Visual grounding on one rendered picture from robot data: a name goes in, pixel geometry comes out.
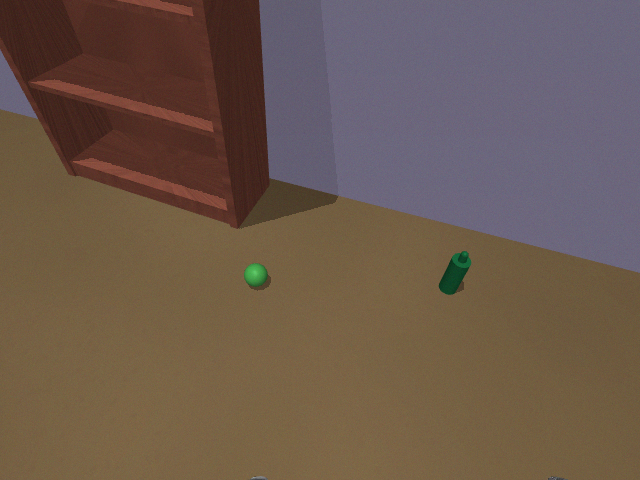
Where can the bookshelf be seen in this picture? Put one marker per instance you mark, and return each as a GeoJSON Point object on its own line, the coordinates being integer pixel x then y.
{"type": "Point", "coordinates": [160, 98]}

